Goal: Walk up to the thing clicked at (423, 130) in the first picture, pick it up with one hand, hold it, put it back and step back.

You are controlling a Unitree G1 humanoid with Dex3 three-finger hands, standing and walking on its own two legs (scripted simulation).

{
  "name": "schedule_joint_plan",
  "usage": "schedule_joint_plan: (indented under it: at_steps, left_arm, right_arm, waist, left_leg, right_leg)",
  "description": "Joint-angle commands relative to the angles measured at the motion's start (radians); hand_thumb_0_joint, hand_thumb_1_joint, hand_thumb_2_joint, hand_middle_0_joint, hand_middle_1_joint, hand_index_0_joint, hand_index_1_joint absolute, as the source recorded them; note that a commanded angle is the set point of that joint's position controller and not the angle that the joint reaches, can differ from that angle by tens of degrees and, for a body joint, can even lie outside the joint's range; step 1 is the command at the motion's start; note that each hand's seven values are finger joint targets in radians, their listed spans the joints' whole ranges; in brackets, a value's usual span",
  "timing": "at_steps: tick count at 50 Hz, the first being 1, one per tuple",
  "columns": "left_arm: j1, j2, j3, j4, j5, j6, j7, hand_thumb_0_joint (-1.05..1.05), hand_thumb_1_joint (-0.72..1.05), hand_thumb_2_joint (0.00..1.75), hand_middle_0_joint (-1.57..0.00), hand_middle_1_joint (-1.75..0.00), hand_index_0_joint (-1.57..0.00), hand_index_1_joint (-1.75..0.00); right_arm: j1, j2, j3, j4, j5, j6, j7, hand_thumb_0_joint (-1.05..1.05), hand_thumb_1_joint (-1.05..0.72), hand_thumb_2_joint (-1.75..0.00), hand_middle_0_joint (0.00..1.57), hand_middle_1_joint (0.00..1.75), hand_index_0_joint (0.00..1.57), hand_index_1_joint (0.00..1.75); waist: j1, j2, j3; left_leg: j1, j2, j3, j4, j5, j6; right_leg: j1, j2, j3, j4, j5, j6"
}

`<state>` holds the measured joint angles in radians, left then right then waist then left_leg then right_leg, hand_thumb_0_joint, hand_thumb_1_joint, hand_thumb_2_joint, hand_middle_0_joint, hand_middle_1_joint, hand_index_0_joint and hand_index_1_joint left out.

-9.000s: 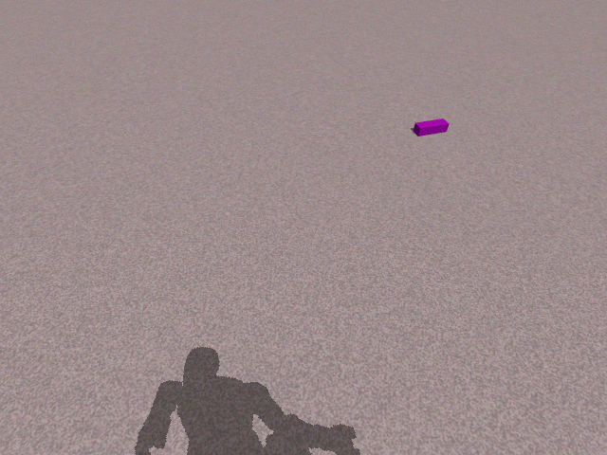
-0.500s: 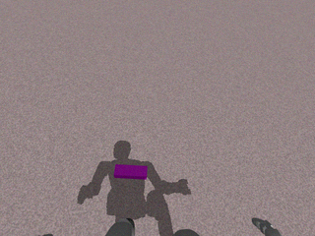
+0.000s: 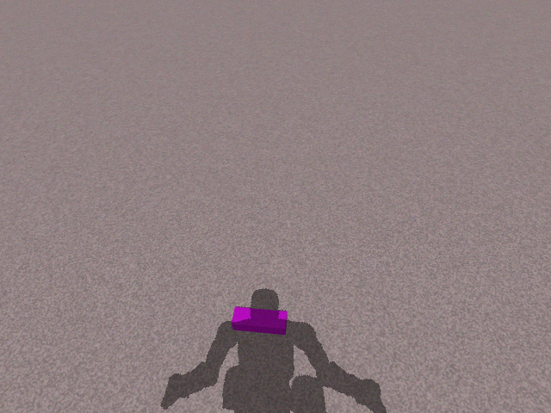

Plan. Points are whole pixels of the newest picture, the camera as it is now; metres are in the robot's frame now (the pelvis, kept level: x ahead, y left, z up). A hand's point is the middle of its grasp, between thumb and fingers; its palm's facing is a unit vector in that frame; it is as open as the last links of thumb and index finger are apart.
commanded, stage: walk up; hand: left
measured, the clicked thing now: (260, 320) +0.60 +0.15 -0.74
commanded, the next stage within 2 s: stand in 0.66 s
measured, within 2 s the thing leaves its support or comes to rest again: neither
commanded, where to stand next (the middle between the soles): +0.14 +0.02 m, yaw -2 degrees
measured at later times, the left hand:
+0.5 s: hand out of the picture +0.11 +0.31 -0.17, palm faces +0.01 -0.94 -0.33, open 7.4 cm
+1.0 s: hand (127, 410) +0.17 +0.27 -0.14, palm faces +0.01 -0.93 -0.36, open 7.4 cm
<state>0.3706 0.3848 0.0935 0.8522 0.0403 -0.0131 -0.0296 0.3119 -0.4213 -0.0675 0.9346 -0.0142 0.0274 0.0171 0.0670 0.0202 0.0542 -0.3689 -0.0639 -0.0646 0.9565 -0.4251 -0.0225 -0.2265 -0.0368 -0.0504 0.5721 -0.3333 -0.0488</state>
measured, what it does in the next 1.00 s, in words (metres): steps on the spot: left foot, then right foot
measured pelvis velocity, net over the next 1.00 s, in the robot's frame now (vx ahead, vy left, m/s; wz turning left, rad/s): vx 0.05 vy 0.02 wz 0.00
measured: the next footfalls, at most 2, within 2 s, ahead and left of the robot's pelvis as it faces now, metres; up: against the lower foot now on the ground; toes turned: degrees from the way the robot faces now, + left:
left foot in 0.18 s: +0.11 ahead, +0.15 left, +0.00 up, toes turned +2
right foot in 0.62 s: +0.14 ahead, -0.11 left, +0.00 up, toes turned +0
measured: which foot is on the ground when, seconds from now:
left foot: up 0.00-0.16, down 0.18-0.66, up 0.68-0.92, down 0.94-1.00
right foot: down 0.00-0.20, up 0.22-0.60, down 0.62-1.00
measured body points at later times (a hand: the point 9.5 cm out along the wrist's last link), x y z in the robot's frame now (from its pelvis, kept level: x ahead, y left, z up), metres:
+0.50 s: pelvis +0.05 +0.03 +0.00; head +0.08 +0.07 +0.44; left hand +0.11 +0.36 -0.14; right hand +0.10 -0.30 -0.09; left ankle +0.07 +0.15 -0.73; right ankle +0.13 -0.15 -0.67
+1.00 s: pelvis +0.05 +0.02 +0.00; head +0.07 +0.02 +0.45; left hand +0.17 +0.32 -0.11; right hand +0.13 -0.28 -0.13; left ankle +0.05 +0.16 -0.74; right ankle +0.10 -0.11 -0.73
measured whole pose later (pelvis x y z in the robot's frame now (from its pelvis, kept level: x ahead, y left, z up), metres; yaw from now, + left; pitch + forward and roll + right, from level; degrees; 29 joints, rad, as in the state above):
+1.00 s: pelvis +0.05 +0.02 +0.00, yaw +0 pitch -4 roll +1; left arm 0.09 0.36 0.02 0.95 -0.01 -0.01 0.01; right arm 0.17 -0.34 -0.03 0.99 -0.01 -0.01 -0.01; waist 0.00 -0.01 0.11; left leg -0.16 -0.01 -0.05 0.52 -0.28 -0.02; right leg -0.27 -0.04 0.01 0.57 -0.24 0.02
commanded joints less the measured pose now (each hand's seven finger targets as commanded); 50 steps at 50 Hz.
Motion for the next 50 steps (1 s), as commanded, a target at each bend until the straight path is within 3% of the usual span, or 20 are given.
schedule_joint_plan:
  at_steps: [1,5,8,9,11,12,13,17,23,28,30,31,32,33,34,36,44,46,48,50]
  left_arm:
    - [0.135,0.284,0.078,-0.040,-0.012,-0.044,0.013,0.00,0.90,0.90,-0.20,-0.30,-0.20,-0.30]
    - [-0.026,0.302,0.068,-0.108,-0.010,-0.042,-0.002,0.00,0.90,0.90,-0.20,-0.30,-0.20,-0.30]
    - [-0.117,0.243,0.038,-0.145,-0.002,-0.021,-0.011,0.00,0.90,0.90,-0.20,-0.30,-0.20,-0.30]
    - [-0.093,0.190,0.021,-0.150,0.000,-0.011,-0.014,0.00,0.90,0.90,-0.20,-0.30,-0.20,-0.30]
    - [-0.049,0.189,0.022,-0.155,-0.005,0.013,-0.013,0.00,0.90,0.90,-0.20,-0.30,-0.20,-0.30]
    - [-0.043,0.278,0.041,-0.134,-0.011,0.019,-0.011,0.00,0.90,0.90,-0.20,-0.30,-0.20,-0.30]
    - [-0.048,0.291,0.038,-0.123,-0.016,0.012,-0.011,0.00,0.90,0.90,-0.20,-0.30,-0.20,-0.30]
    - [0.051,0.259,0.050,-0.035,-0.017,0.034,-0.024,0.00,0.90,0.90,-0.20,-0.30,-0.20,-0.30]
    - [-0.052,0.191,0.014,-0.041,-0.074,0.047,0.023,0.00,0.90,0.90,-0.20,-0.30,-0.20,-0.30]
    - [-0.103,0.216,0.007,-0.041,-0.075,0.018,0.061,0.00,0.90,0.90,-0.20,-0.30,-0.20,-0.30]
    - [-0.069,0.195,0.008,-0.012,-0.047,0.004,0.062,0.00,0.90,0.90,-0.20,-0.30,-0.20,-0.30]
    - [-0.083,0.236,0.018,-0.012,-0.028,-0.007,0.063,0.00,0.90,0.90,-0.20,-0.30,-0.20,-0.30]
    - [-0.113,0.296,0.038,-0.034,-0.006,-0.014,0.063,0.00,0.90,0.90,-0.20,-0.30,-0.20,-0.30]
    - [-0.076,0.278,-0.001,-0.041,-0.005,-0.034,0.059,0.00,0.90,0.90,-0.20,-0.30,-0.20,-0.30]
    - [-0.112,0.322,0.016,-0.015,-0.007,-0.039,0.059,0.00,0.90,0.90,-0.20,-0.30,-0.20,-0.30]
    - [-0.228,0.258,0.008,-0.028,-0.009,-0.027,0.053,0.00,0.90,0.90,-0.20,-0.30,-0.20,-0.30]
    - [-0.271,0.222,-0.010,0.006,-0.027,-0.031,0.054,0.00,0.90,0.90,-0.20,-0.30,-0.20,-0.30]
    - [-0.279,0.215,-0.009,0.025,-0.039,-0.024,0.051,0.00,0.90,0.90,-0.20,-0.30,-0.20,-0.30]
    - [-0.272,0.148,-0.025,0.026,-0.060,-0.018,0.047,0.00,0.90,0.90,-0.20,-0.30,-0.20,-0.30]
    - [-0.280,0.157,-0.029,0.064,-0.062,-0.009,0.039,0.00,0.90,0.90,-0.20,-0.30,-0.20,-0.30]
  right_arm:
    - [-0.227,-0.175,-0.034,-0.186,-0.009,-0.074,0.013,0.00,-0.90,-0.90,0.20,0.30,0.20,0.30]
    - [-0.080,-0.178,-0.044,-0.139,0.004,-0.086,0.032,0.00,-0.90,-0.90,0.20,0.30,0.20,0.30]
    - [0.176,-0.198,-0.077,-0.051,0.008,-0.104,0.009,0.00,-0.90,-0.90,0.20,0.30,0.20,0.30]
    - [0.265,-0.239,-0.097,-0.039,0.000,-0.110,-0.012,0.00,-0.90,-0.90,0.20,0.30,0.20,0.30]
    - [0.203,-0.361,-0.113,-0.104,-0.022,-0.124,-0.042,0.00,-0.90,-0.90,0.20,0.30,0.20,0.30]
    - [0.108,-0.378,-0.112,-0.125,0.003,-0.122,-0.042,0.00,-0.90,-0.90,0.20,0.30,0.20,0.30]
    - [0.047,-0.351,-0.100,-0.142,-0.001,-0.123,-0.040,0.00,-0.90,-0.90,0.20,0.30,0.20,0.30]
    - [0.018,-0.263,-0.061,-0.145,0.009,-0.146,-0.063,0.00,-0.90,-0.90,0.20,0.30,0.20,0.30]
    - [-0.139,-0.207,-0.028,-0.187,-0.008,-0.085,-0.056,0.00,-0.90,-0.90,0.20,0.30,0.20,0.30]
    - [-0.113,-0.206,-0.043,-0.209,-0.004,-0.003,-0.038,0.00,-0.90,-0.90,0.20,0.30,0.20,0.30]
    - [-0.114,-0.206,-0.044,-0.193,0.024,0.011,-0.040,0.00,-0.90,-0.90,0.20,0.30,0.20,0.30]
    - [-0.073,-0.170,-0.026,-0.178,0.039,0.010,-0.039,0.00,-0.90,-0.90,0.20,0.30,0.20,0.30]
    - [-0.020,-0.118,-0.003,-0.179,0.050,0.003,-0.039,0.00,-0.90,-0.90,0.20,0.30,0.20,0.30]
    - [0.046,-0.024,0.020,-0.169,0.026,0.003,-0.041,0.00,-0.90,-0.90,0.20,0.30,0.20,0.30]
    - [-0.059,-0.143,-0.006,-0.170,0.021,0.005,-0.051,0.00,-0.90,-0.90,0.20,0.30,0.20,0.30]
    - [-0.123,-0.195,-0.025,-0.136,0.003,-0.007,-0.040,0.00,-0.90,-0.90,0.20,0.30,0.20,0.30]
    - [-0.131,-0.123,-0.007,-0.056,0.015,-0.037,-0.034,0.00,-0.90,-0.90,0.20,0.30,0.20,0.30]
    - [-0.080,-0.103,-0.007,-0.005,0.008,-0.052,-0.035,0.00,-0.90,-0.90,0.20,0.30,0.20,0.30]
    - [-0.115,-0.164,-0.016,0.015,-0.009,-0.066,-0.037,0.00,-0.90,-0.90,0.20,0.30,0.20,0.30]
    - [-0.260,-0.185,-0.007,-0.005,-0.004,-0.067,-0.027,0.00,-0.90,-0.90,0.20,0.30,0.20,0.30]
  waist:
    - [0.071,-0.167,0.073]
    - [-0.017,-0.234,0.060]
    - [-0.156,-0.081,-0.021]
    - [-0.195,0.044,-0.048]
    - [-0.158,0.123,0.001]
    - [-0.126,0.065,0.085]
    - [-0.098,0.046,0.154]
    - [-0.044,0.048,0.143]
    - [-0.035,0.242,0.087]
    - [-0.088,0.246,-0.109]
    - [-0.045,0.124,-0.193]
    - [-0.038,-0.034,-0.212]
    - [-0.058,-0.228,-0.241]
    - [-0.088,-0.294,-0.312]
    - [-0.031,-0.314,-0.303]
    - [-0.051,-0.222,-0.107]
    - [-0.063,-0.256,-0.083]
    - [-0.093,-0.187,-0.088]
    - [-0.060,-0.002,-0.117]
    - [-0.014,0.045,-0.048]
  left_leg:
    - [-0.338,0.047,-0.031,-0.166,-0.061,0.019]
    - [-0.037,0.059,0.080,-0.305,-0.002,0.037]
    - [0.435,0.025,0.109,-0.451,0.226,0.050]
    - [0.560,0.076,0.007,-0.477,0.124,0.061]
    - [0.343,0.471,-0.680,-0.767,-0.454,0.202]
    - [0.199,0.516,-0.707,-0.824,-0.546,0.282]
    - [0.127,0.490,-0.633,-0.811,-0.465,0.298]
    - [0.052,0.329,-0.228,-0.705,0.078,0.169]
    - [-0.039,0.254,0.046,-0.541,0.880,0.232]
    - [0.258,0.199,0.035,-0.324,0.818,0.208]
    - [0.254,0.199,0.038,-0.163,0.652,0.174]
    - [0.163,0.178,0.025,-0.063,0.425,0.137]
    - [-0.014,0.118,0.019,0.033,0.154,0.094]
    - [-0.018,0.036,-0.074,0.044,-0.169,0.067]
    - [-0.019,0.062,-0.076,0.083,-0.194,0.081]
    - [-0.058,0.072,-0.081,0.068,-0.149,0.066]
    - [0.052,0.071,0.013,-0.377,-0.055,0.006]
    - [0.219,0.083,0.025,-0.610,0.240,0.007]
    - [0.285,0.201,-0.161,-0.629,0.464,0.044]
    - [0.062,0.230,-0.180,-0.646,0.175,0.077]
  right_leg:
    - [0.350,-0.276,0.398,-0.295,-0.034,-0.150]
    - [0.078,-0.206,0.233,-0.313,-0.151,-0.146]
    - [-0.261,-0.104,0.078,-0.029,-0.228,-0.088]
    - [-0.402,-0.047,0.021,0.177,-0.284,-0.053]
    - [-0.558,0.026,0.146,0.582,-0.214,-0.005]
    - [-0.500,-0.035,0.207,0.583,-0.183,-0.008]
    - [-0.483,-0.060,0.207,0.584,-0.140,-0.001]
    - [-0.354,-0.054,0.199,0.494,0.015,0.040]
    - [-0.177,0.048,0.128,0.482,-0.029,0.065]
    - [-0.176,0.045,0.015,0.158,0.015,0.078]
    - [-0.014,0.057,0.003,-0.136,0.231,0.066]
    - [0.069,0.007,0.085,-0.148,0.377,0.056]
    - [0.180,-0.169,0.342,-0.099,0.607,-0.010]
    - [0.202,-0.336,0.494,-0.148,0.542,-0.054]
    - [0.115,-0.322,0.528,-0.180,0.286,-0.169]
    - [0.008,-0.210,0.433,-0.245,-0.037,-0.124]
    - [0.132,-0.170,0.261,-0.189,0.296,-0.086]
    - [0.063,-0.148,0.199,-0.112,0.425,-0.056]
    - [-0.001,-0.055,0.125,-0.037,0.324,0.017]
    - [0.105,-0.028,0.133,-0.152,0.073,0.036]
